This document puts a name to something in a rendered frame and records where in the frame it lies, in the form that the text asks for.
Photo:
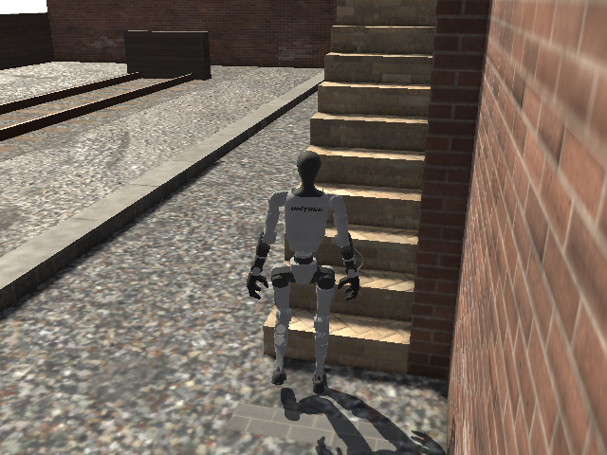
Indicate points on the stairs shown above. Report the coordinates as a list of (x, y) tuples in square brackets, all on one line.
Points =
[(370, 133)]

